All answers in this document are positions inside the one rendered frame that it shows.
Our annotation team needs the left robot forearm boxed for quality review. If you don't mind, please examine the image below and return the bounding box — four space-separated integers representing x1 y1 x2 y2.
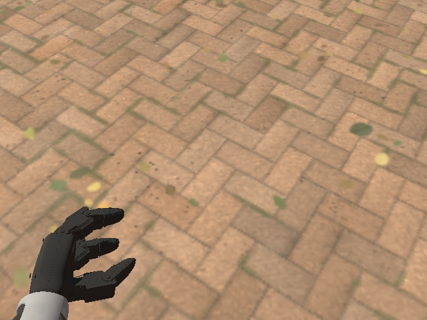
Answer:
12 291 69 320

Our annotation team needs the left robot hand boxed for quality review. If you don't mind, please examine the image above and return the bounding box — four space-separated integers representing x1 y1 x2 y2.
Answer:
29 207 136 303

